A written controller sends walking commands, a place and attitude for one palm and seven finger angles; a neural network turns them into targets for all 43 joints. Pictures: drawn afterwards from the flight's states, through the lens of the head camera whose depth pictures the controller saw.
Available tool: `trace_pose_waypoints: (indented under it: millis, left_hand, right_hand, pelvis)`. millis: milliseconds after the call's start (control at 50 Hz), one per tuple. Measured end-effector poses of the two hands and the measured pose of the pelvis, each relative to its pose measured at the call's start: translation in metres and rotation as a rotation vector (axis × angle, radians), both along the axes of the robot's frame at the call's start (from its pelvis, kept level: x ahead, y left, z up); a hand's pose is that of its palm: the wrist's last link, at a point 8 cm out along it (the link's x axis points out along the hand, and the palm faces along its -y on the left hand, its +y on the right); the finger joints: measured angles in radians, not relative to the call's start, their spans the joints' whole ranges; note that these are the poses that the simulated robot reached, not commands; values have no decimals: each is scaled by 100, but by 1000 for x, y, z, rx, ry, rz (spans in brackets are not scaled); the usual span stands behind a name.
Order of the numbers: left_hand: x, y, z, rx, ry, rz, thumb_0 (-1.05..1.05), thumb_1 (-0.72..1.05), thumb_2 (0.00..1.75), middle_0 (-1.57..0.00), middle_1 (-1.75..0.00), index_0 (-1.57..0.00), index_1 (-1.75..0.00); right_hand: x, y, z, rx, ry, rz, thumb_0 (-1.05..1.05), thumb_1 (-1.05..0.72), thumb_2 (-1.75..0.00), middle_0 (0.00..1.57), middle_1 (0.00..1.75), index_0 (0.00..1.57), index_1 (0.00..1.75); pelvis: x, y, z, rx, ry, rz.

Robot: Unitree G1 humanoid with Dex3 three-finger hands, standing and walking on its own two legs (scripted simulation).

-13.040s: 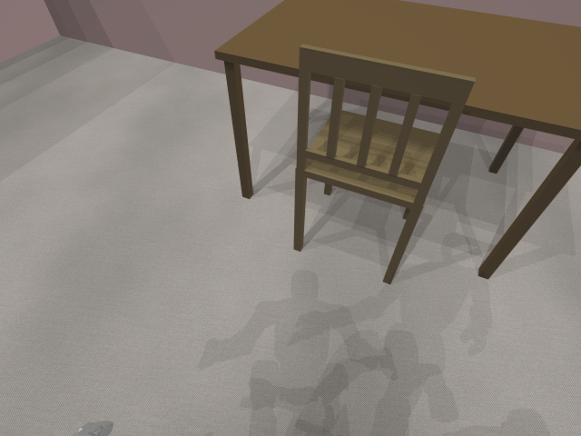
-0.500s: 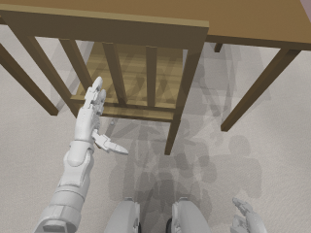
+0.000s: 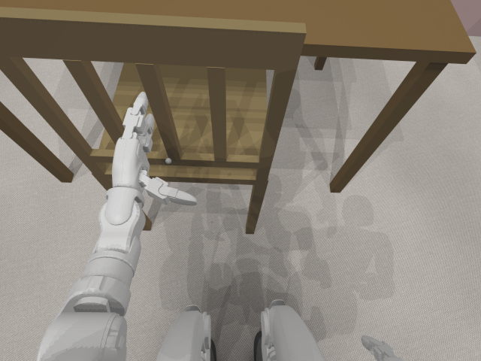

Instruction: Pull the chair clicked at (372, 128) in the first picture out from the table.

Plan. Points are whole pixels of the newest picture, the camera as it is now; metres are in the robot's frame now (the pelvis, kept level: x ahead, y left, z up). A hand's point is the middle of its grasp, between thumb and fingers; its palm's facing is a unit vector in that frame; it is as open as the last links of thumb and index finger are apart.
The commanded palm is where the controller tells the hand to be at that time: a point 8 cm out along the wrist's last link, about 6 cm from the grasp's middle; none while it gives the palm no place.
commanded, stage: push the fingers through the gap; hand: left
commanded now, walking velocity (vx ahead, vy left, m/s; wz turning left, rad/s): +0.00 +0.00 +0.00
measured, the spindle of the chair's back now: (163, 118) +0.52 +0.12 +0.02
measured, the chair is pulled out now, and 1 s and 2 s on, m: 0.00 0.00 0.00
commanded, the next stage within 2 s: hook a spindle and tug to test in 0.92 s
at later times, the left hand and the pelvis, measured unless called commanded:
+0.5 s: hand (173, 135) +0.48 +0.10 +0.03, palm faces -0.04 -1.00 -0.03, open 17.0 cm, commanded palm +0.45 +0.16 +0.02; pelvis +0.00 +0.00 -0.01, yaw +0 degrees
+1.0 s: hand (173, 134) +0.49 +0.10 +0.03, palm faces -0.04 -1.00 -0.02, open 17.0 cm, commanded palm +0.46 +0.15 +0.02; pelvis +0.00 +0.00 +0.00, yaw -1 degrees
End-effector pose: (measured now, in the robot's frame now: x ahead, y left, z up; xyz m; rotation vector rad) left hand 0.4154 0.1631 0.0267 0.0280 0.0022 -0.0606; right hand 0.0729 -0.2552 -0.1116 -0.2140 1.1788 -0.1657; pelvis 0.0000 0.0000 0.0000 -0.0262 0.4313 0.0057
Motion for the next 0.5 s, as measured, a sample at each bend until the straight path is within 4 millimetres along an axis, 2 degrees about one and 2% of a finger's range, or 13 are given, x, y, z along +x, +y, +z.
trace_pose_waypoints:
  millis: [380,500]
  left_hand:
    - [37,-9,1,1,-2,11,-2,-50,30,-6,-8,-6,-8]
    - [49,-7,2,1,-9,22,-2,-50,30,-6,-8,-6,-8]
  right_hand:
    - [-25,-3,-5,-3,76,-25,1,-90,-90,20,30,20,29]
    - [-35,-4,-7,-3,106,-38,1,-90,-89,20,30,20,29]
  pelvis:
    - [-3,-1,-5,-2,26,-3]
    - [-3,-2,-6,-1,36,-8]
